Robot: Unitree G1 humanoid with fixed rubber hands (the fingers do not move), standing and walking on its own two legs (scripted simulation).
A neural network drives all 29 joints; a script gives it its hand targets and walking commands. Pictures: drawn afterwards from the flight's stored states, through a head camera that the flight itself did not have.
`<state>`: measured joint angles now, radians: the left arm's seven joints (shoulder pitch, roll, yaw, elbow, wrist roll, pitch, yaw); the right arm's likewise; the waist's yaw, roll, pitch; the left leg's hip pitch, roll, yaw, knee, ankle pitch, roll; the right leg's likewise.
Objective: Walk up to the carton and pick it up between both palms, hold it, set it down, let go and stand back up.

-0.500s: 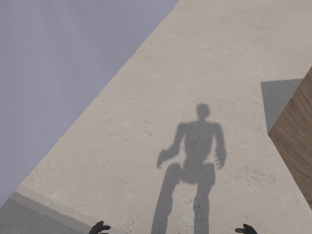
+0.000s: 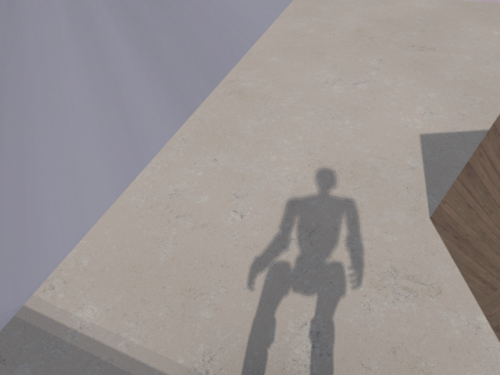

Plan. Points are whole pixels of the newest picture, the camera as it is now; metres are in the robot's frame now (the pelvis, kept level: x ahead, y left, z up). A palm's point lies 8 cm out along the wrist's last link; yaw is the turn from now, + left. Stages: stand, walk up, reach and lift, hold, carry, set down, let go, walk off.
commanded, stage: stand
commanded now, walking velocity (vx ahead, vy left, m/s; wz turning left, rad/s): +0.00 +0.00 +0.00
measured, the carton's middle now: out of the picture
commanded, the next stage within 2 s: none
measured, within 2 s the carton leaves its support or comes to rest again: neither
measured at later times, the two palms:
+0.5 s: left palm out of the picture +0.03 +0.22 -0.13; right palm out of the picture +0.03 -0.21 -0.13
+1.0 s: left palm out of the picture +0.00 +0.21 -0.13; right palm out of the picture +0.01 -0.19 -0.13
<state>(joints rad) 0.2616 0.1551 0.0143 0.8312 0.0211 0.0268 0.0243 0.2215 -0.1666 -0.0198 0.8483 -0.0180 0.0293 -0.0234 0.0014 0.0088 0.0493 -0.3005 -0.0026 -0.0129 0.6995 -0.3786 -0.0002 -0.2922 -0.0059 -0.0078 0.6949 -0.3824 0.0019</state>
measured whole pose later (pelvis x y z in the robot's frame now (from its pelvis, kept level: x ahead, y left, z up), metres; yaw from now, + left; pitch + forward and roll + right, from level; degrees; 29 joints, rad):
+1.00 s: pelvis +0.01 +0.01 +0.02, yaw +0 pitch -4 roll +0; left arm 0.27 0.09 0.03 1.16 0.01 0.01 0.05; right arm 0.24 -0.11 -0.03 1.15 -0.01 0.00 -0.05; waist 0.00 0.01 0.09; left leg -0.14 -0.02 0.00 0.50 -0.30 0.02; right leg -0.13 -0.03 0.01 0.50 -0.30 0.02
